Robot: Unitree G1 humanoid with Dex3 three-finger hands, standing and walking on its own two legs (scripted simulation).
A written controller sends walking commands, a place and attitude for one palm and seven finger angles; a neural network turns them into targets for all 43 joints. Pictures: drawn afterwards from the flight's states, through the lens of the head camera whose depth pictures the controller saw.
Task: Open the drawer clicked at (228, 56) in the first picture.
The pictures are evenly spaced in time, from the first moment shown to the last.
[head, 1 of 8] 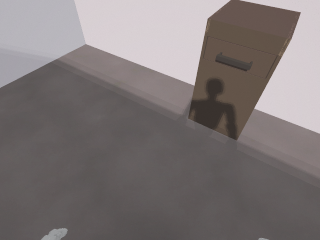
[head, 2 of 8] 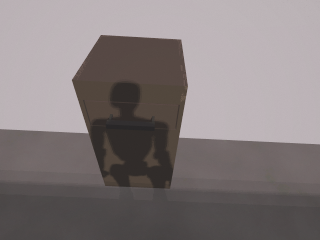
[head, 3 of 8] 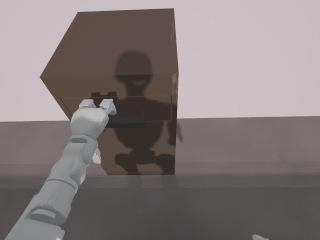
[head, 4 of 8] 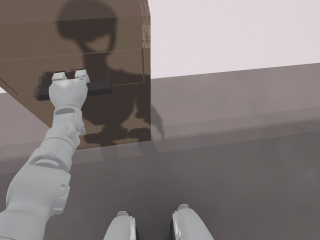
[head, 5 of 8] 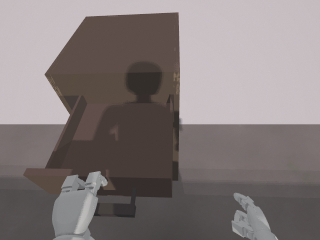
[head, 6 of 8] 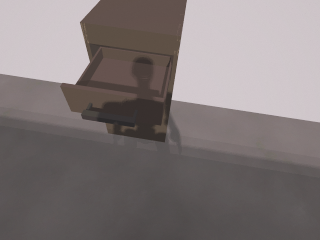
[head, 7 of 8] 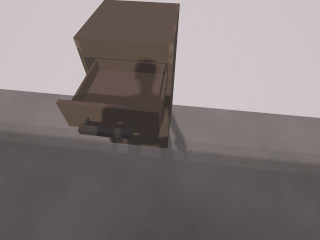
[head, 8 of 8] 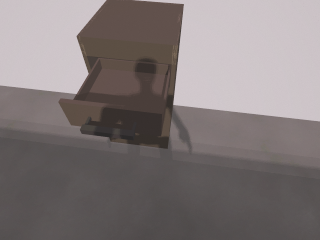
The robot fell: no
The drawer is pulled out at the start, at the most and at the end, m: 0.00 0.30 0.30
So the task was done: yes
